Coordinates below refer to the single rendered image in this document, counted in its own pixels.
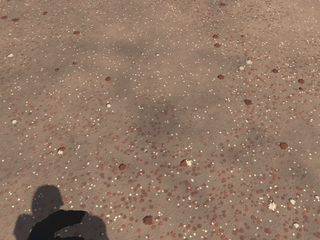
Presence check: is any robot left hand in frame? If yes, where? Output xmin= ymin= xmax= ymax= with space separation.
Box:
xmin=27 ymin=209 xmax=89 ymax=240

